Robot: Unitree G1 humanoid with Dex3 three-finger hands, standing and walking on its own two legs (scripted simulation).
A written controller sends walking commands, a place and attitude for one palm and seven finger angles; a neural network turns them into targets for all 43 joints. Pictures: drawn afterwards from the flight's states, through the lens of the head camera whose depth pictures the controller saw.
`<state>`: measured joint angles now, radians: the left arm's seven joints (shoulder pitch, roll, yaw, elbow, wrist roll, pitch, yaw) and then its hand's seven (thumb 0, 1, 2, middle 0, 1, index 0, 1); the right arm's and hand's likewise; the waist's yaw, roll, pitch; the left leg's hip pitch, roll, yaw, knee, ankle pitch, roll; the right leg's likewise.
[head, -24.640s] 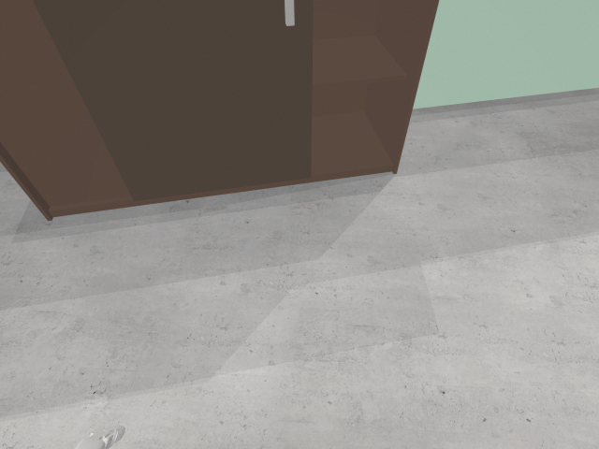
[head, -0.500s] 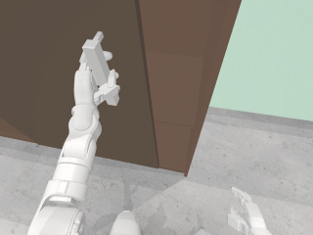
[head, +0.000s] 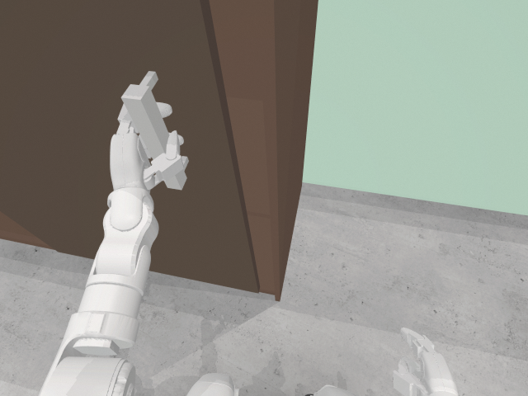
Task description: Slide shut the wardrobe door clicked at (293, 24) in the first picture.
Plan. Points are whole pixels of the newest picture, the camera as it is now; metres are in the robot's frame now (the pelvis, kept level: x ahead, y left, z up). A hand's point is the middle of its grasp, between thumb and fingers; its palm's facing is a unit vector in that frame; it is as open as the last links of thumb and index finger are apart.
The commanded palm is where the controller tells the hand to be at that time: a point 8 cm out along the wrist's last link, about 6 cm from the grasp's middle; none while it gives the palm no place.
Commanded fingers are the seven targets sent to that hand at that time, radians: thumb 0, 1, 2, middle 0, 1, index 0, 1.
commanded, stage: step sideways, sliding the door along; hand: left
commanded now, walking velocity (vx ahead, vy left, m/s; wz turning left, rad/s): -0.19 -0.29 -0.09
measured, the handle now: (165, 135) +0.44 +0.22 +0.12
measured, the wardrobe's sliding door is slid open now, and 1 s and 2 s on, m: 0.06 0.00 0.00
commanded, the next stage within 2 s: stop walking and hold the door there in 0.60 s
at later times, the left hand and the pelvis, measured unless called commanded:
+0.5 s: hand (217, 157) +0.40 +0.13 +0.12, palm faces +0.50 -0.86 -0.07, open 7.2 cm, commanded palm +0.35 +0.08 +0.12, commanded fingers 0.00 0.90 0.90 -0.45 -1.40 -0.45 -1.40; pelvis +0.02 -0.13 +0.00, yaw +0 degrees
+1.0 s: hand (210, 162) +0.39 +0.14 +0.12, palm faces +0.38 -0.90 -0.22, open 6.6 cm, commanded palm +0.35 +0.14 +0.12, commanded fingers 0.00 0.90 0.90 -0.45 -1.40 -0.45 -1.40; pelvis +0.04 -0.09 +0.01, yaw -2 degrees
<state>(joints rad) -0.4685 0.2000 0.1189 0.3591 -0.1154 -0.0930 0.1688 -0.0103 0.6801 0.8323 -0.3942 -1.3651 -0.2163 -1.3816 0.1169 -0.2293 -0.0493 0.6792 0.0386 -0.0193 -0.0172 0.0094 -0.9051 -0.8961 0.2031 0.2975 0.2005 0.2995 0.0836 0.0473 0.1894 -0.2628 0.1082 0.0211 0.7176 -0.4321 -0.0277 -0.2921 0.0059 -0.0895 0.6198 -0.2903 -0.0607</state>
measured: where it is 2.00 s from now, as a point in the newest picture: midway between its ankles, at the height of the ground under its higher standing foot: outside the picture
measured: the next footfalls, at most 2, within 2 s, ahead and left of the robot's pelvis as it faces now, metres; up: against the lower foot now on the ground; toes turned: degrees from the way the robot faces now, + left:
left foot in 0.02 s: +0.02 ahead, +0.16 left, +0.00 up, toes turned +6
right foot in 0.26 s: +0.07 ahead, -0.21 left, +0.00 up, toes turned -6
